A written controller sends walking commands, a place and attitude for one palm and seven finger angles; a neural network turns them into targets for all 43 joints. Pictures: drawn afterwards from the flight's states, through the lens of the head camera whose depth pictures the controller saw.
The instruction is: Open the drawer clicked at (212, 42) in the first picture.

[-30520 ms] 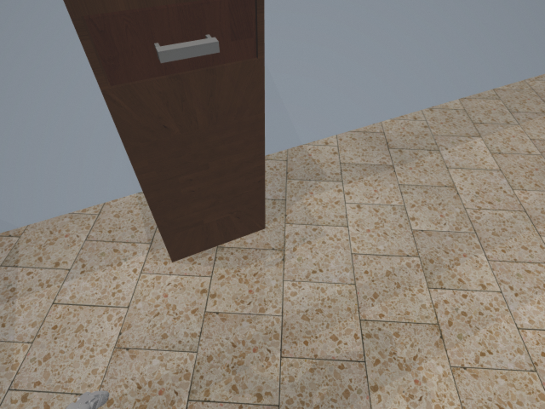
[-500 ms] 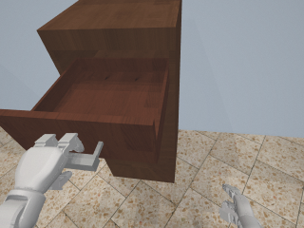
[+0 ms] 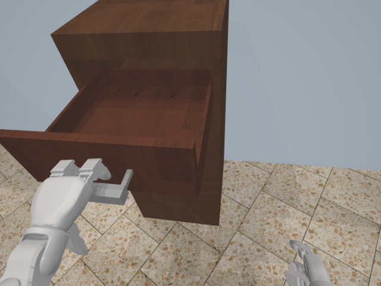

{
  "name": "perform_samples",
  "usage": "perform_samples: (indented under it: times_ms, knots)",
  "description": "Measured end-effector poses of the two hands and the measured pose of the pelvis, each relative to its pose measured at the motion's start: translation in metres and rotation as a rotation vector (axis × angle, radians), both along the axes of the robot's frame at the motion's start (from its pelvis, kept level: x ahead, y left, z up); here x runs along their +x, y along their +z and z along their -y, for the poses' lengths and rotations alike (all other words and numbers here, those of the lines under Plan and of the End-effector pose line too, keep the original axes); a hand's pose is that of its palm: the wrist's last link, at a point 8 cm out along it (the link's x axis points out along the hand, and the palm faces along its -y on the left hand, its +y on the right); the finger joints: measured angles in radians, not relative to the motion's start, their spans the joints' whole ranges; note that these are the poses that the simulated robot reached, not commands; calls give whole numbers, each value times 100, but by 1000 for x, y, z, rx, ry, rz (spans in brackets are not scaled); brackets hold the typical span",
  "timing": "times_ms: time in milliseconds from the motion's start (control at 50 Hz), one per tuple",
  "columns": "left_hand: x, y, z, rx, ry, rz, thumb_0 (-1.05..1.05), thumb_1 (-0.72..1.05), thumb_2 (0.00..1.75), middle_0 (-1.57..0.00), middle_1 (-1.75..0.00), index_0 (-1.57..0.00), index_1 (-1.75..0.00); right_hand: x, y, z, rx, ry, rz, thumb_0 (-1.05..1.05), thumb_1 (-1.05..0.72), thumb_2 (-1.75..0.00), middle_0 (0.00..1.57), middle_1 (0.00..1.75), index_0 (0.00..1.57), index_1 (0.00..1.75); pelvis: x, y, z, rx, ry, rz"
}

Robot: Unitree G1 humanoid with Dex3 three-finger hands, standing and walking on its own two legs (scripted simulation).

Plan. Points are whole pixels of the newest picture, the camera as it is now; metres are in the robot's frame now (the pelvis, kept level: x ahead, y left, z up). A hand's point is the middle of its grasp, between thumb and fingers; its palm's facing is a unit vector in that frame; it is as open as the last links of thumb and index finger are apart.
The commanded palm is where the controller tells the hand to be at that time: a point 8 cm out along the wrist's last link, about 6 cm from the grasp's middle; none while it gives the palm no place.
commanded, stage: lift the hand off the handle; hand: left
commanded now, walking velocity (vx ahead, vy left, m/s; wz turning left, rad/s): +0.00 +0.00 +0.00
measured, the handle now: (93, 181) +0.26 +0.23 +0.12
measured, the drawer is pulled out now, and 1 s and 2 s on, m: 0.30 0.29 0.29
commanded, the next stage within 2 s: draw the hand back to the body in 1.38 s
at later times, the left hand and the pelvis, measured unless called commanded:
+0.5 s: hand (77, 198) +0.22 +0.25 +0.12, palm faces +0.03 -0.05 -1.00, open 13.1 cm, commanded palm +0.21 +0.24 +0.21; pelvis -0.01 +0.01 +0.00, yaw +2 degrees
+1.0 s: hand (63, 168) +0.23 +0.24 +0.19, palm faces +0.14 +0.00 -0.99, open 13.0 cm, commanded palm +0.20 +0.24 +0.28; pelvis -0.02 +0.01 +0.01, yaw +2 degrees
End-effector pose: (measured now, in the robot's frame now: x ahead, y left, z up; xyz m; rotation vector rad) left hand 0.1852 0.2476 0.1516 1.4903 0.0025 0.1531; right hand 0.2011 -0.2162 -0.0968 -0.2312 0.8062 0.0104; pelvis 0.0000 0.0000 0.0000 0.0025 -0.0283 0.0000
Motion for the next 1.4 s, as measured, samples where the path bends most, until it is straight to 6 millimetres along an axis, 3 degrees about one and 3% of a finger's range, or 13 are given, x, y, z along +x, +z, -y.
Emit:
perform_samples:
  times_ms: [360, 640, 800, 880, 1000, 1120, 1180, 1240, 1400]
  knots:
    - [9, 11, -4, 19, -43, -60, 0, -49, 31, -39, -121, -41, -127, 20, 13, -44, 65, 72, 73, 1, -91, -90, 20, 30, 20, 30, -9, 3, -5, -1, 27, 47]
    - [12, 33, -4, 31, -83, -51, 0, -49, 31, -45, -123, -47, -124, 22, 16, -50, 65, 106, 93, 1, -91, -90, 20, 30, 20, 30, -15, 6, -9, -1, 39, 62]
    - [14, 62, -1, 64, -108, 8, 0, -49, 31, -50, -123, -45, -124, 19, 14, -55, 88, 119, 81, 1, -91, -90, 20, 30, 20, 30, -15, 7, -10, 0, 40, 66]
    - [16, 67, 0, 62, -103, -7, 0, -49, 31, -52, -124, -46, -126, 19, 14, -56, 101, 128, 84, 1, -91, -90, 20, 30, 20, 30, -17, 7, -9, 2, 42, 68]
    - [16, 93, 2, 87, -117, 47, 0, -49, 31, -51, -125, -47, -126, 21, 18, -55, 109, 138, 105, 1, -91, -90, 20, 30, 20, 30, -20, 6, -6, 2, 41, 73]
    - [25, 146, 3, 100, -87, 230, 0, -50, 31, -43, -123, -41, -124, 22, 21, -49, 119, 133, 115, 1, -91, -90, 20, 30, 20, 30, -22, 5, -4, 4, 34, 68]
    - [35, 164, 0, 84, -35, 260, 0, -50, 30, -39, -122, -37, -122, 20, 23, -43, 130, 119, 113, 1, -91, -90, 20, 30, 20, 30, -23, 5, -2, 7, 29, 60]
    - [45, 165, 0, 59, -12, 232, 0, -50, 31, -36, -121, -35, -122, 17, 23, -35, 142, 97, 119, 1, -91, -90, 20, 30, 20, 30, -24, 4, -2, 10, 16, 50]
    - [51, 141, 21, 78, -76, 100, 0, -50, 31, -33, -120, -33, -121, 9, 15, -12, 112, 57, 89, 1, -91, -90, 20, 30, 20, 30, -19, 1, 1, 14, 4, 41]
